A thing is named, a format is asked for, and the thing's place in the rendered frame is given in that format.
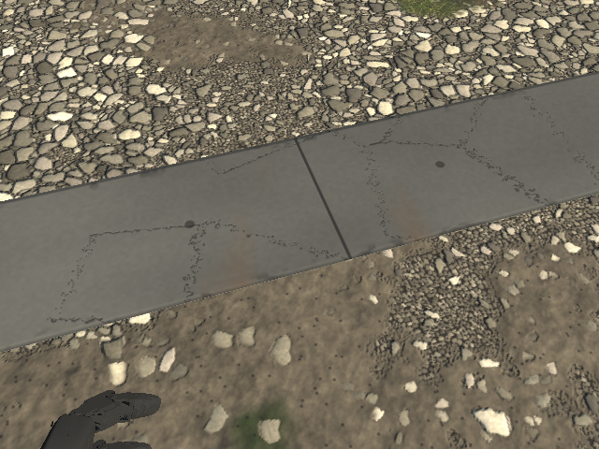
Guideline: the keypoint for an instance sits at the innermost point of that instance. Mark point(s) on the left robot hand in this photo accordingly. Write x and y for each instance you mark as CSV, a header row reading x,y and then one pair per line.
x,y
77,429

